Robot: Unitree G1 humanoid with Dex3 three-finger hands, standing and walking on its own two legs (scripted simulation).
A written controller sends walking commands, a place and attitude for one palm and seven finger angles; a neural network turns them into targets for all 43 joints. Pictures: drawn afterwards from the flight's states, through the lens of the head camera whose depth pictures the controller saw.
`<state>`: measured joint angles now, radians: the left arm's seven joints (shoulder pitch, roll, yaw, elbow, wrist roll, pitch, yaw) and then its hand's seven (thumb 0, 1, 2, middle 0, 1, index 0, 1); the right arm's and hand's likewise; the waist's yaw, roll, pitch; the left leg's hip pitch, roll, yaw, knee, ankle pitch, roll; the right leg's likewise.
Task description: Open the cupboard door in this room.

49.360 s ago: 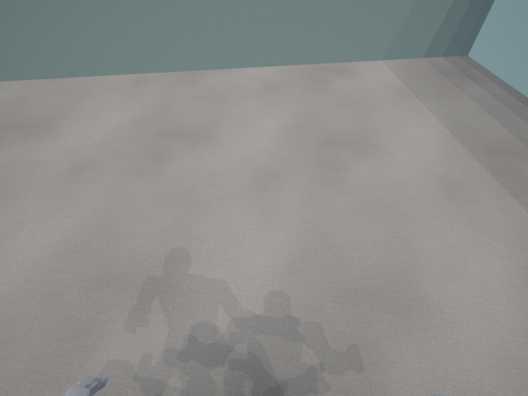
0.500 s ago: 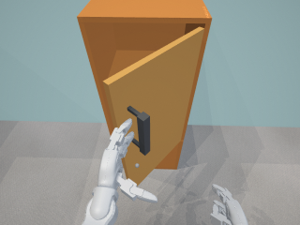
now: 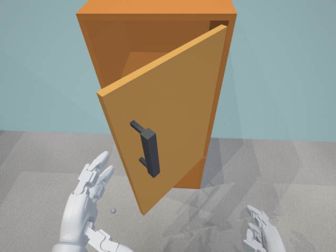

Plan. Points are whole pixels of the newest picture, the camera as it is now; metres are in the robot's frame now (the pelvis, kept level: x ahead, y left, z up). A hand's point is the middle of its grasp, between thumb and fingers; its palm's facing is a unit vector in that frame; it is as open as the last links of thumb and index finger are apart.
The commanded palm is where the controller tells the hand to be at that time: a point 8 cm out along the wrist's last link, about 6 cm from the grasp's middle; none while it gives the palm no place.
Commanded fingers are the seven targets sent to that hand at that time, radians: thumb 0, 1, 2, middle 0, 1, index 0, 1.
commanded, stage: slide the hand sideways off the handle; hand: left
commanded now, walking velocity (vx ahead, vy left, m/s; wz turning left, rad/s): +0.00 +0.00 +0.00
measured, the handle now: (145, 150) +0.32 +0.08 +0.09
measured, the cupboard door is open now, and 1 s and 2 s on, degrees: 49 49 49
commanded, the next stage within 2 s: draw the hand back to the body in 0.08 s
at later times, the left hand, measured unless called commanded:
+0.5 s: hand (84, 212) +0.17 +0.16 +0.12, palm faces +0.01 -1.00 -0.06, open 16.3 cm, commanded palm +0.14 +0.21 +0.13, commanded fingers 0.00 -0.50 0.30 -0.15 -0.30 -0.15 -0.30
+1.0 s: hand (27, 196) +0.18 +0.25 +0.16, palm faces +0.28 -0.90 -0.33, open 13.7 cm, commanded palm +0.14 +0.29 +0.18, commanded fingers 0.00 0.27 0.63 -0.18 -0.30 -0.18 -0.30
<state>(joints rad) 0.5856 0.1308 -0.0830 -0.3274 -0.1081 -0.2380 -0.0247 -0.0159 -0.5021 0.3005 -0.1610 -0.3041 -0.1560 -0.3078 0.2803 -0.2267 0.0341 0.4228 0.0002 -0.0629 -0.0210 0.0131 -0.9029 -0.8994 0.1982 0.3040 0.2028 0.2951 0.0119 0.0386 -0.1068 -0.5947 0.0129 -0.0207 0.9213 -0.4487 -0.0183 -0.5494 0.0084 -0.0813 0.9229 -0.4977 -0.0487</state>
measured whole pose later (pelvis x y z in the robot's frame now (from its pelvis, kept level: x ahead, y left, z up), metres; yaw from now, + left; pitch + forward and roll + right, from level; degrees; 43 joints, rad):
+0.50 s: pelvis -0.01 +0.02 +0.00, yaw +0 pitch +5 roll -1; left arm 0.62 0.19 0.02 -0.44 -0.20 -0.19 -0.11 -0.02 -0.50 0.30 -0.15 -0.30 -0.15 -0.30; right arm 0.28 -0.22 0.04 0.43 0.04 -0.12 -0.05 0.01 -0.90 -0.90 0.20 0.30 0.20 0.30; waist 0.02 0.06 -0.13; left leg -0.58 0.01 -0.02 0.93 -0.45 0.00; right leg -0.52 0.01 -0.08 0.90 -0.48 -0.03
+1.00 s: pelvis +0.00 +0.04 +0.04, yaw -1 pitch -1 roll -1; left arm 0.57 0.30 0.13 -0.47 -0.04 -0.04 0.12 -0.01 -0.06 0.49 -0.17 -0.30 -0.17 -0.30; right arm 0.25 -0.22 0.07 0.54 0.01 -0.13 -0.11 0.01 -0.90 -0.90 0.20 0.30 0.20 0.30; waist 0.06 0.05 -0.03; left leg -0.30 -0.01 0.00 0.65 -0.33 0.03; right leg -0.24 -0.01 -0.05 0.60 -0.34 0.00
